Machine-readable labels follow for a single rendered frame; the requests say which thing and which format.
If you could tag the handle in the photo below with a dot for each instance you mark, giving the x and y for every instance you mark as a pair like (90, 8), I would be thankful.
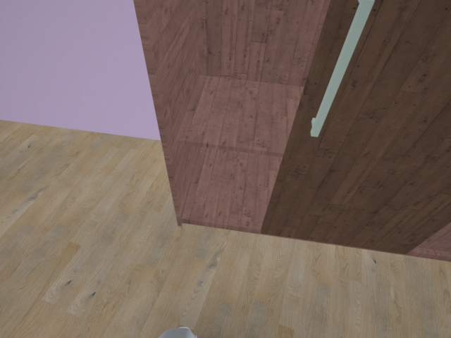
(358, 23)

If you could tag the wardrobe door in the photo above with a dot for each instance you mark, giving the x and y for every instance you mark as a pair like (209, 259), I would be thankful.
(378, 176)
(441, 240)

